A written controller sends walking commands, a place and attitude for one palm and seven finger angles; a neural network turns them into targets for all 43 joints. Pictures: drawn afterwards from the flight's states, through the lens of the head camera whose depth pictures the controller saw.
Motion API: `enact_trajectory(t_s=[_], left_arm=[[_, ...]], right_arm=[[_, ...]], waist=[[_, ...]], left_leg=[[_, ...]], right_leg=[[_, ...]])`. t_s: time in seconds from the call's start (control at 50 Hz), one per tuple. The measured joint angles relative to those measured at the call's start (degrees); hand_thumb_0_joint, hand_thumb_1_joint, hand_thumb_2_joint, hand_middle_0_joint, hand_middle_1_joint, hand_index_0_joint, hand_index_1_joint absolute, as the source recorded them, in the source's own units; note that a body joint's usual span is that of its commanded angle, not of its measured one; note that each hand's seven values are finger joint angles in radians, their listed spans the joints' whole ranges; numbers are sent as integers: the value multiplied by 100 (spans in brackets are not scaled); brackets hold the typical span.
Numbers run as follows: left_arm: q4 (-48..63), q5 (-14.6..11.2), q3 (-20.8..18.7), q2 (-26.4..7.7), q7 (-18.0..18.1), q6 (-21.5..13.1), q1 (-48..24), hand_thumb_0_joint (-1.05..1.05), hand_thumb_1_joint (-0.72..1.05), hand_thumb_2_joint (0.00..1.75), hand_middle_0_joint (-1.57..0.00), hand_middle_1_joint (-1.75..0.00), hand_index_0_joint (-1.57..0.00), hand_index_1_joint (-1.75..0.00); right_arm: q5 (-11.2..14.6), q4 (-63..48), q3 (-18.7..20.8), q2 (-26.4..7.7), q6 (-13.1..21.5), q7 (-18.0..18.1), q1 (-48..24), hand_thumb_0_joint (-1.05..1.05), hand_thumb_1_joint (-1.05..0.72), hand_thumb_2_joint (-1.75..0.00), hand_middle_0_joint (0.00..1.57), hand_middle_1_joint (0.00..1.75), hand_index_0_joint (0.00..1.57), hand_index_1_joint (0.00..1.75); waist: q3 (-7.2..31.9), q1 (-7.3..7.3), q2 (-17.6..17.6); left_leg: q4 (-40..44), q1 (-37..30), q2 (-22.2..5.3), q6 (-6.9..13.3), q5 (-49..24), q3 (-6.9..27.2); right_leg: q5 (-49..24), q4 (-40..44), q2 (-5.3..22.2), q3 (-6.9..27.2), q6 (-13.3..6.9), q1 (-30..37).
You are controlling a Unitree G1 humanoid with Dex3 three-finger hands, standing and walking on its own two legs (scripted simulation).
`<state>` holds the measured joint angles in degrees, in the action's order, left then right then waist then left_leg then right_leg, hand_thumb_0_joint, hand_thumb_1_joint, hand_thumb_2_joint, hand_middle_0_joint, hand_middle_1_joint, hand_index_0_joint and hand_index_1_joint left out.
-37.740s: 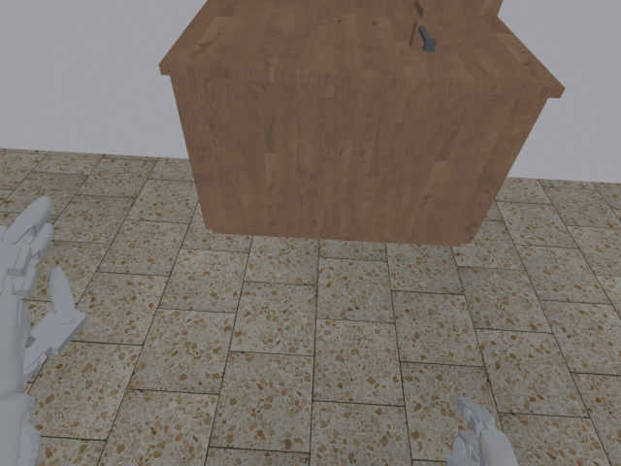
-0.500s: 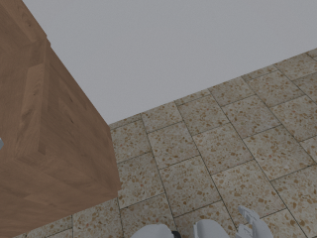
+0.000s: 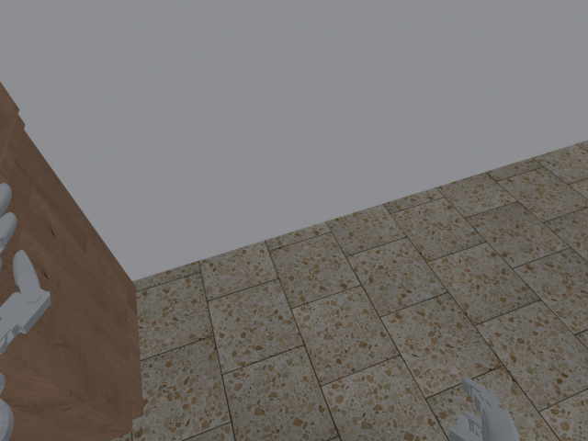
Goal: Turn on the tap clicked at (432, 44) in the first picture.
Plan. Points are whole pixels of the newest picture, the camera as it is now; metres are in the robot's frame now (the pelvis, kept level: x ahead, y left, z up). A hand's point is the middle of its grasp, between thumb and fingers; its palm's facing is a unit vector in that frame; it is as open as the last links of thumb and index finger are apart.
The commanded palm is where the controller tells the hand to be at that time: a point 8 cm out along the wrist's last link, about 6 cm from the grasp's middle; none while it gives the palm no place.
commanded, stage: bring the hand home and regain balance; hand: left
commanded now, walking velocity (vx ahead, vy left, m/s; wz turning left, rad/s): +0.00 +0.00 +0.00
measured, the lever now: out of the picture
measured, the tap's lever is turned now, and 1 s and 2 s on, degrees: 68 68 68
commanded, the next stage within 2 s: come to a stop and stand still in 0.26 s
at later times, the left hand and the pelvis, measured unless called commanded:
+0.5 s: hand out of the picture +0.23 +0.30 +0.20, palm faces +0.51 -0.78 -0.37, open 7.4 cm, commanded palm +0.15 +0.28 +0.19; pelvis -0.01 +0.01 +0.01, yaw -1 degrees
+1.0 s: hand (19, 282) +0.24 +0.28 +0.18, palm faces +0.41 -0.88 -0.26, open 7.4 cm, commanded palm +0.18 +0.32 +0.19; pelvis +0.01 +0.04 +0.01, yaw -1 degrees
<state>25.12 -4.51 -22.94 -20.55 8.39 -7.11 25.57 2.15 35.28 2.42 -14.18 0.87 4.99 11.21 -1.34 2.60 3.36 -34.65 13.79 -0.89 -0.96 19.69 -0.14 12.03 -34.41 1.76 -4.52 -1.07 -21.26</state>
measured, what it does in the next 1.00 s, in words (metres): stands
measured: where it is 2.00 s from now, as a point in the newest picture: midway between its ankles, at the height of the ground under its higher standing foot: outside the picture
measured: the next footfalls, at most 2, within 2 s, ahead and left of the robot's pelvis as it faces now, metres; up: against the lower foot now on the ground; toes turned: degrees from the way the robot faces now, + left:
none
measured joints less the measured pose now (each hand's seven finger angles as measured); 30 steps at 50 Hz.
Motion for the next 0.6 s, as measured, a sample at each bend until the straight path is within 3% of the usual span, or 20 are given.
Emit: enact_trajectory(t_s=[0.08, 0.16, 0.3, 0.4, 0.44, 0.48, 0.54, 0.6], left_arm=[[51, 113, 346, 237, -9, 84, 502, 2, 90, 89, -21, -30, -21, -31], [246, 152, 585, 237, 20, 28, 362, 2, 89, 89, -21, -30, -22, -31], [169, 131, 343, 30, 90, -154, 109, 2, 89, 89, -22, -30, -22, -31], [-179, 133, 356, 114, 44, -113, 27, 2, 89, 89, -21, -30, -22, -31], [-632, 429, 245, -276, -246, -224, -786, 2, 89, 89, -22, -30, -22, -31], [-1089, 353, 2, -521, -296, -426, -1449, 2, 89, 89, -22, -30, -22, -31], [-1163, 166, -129, -309, -156, -509, -1588, 2, 89, 89, -21, -30, -22, -31], [-725, 171, 277, 140, -139, -558, -1121, 2, 90, 90, -20, -30, -21, -31]], right_arm=[[-64, 87, -35, 16, 96, 32, 421, 1, -91, -90, 20, 30, 19, 30], [-105, 268, -59, 40, 270, 65, 493, 1, -91, -90, 20, 30, 19, 30], [-115, 194, -124, 143, 401, 47, 154, 1, -91, -90, 20, 30, 20, 30], [-109, 32, -179, 187, 405, 10, -50, 1, -90, -90, 20, 30, 20, 30], [-172, -37, -121, 235, 621, -13, 51, 1, -91, -90, 20, 30, 20, 30], [-145, -28, -206, 291, 699, -130, 14, 1, -91, -90, 20, 30, 20, 30], [-139, -197, -301, 293, 799, -310, 12, 1, -90, -90, 20, 30, 20, 30], [-110, -385, -282, 241, 929, -446, 159, 1, -90, -90, 20, 30, 20, 30]], waist=[[43, -60, -26], [-85, -192, -71], [5, -226, -97], [194, -299, -71], [106, -547, -201], [-27, -691, -414], [-216, -700, -575], [-334, -596, -516]], left_leg=[[224, -110, -65, -54, -86, -14], [228, -124, -76, -22, -111, 58], [447, -294, -42, -45, -235, -19], [503, -338, -46, 9, -249, -100], [321, -190, -46, 59, -236, -66], [322, -157, -51, 7, -267, -81], [548, -298, 0, 67, -399, -252], [692, -396, 101, 201, -466, -336]], right_leg=[[-104, 258, -77, 1, -50, 120], [-136, 334, -85, -73, -105, 196], [-260, 512, -65, 4, -57, 322], [-368, 682, -85, 82, 0, 391], [-389, 629, -71, 34, 2, 329], [-455, 661, -79, 47, -28, 295], [-493, 789, -61, 224, 16, 342], [-189, 747, -4, 365, 95, 362]])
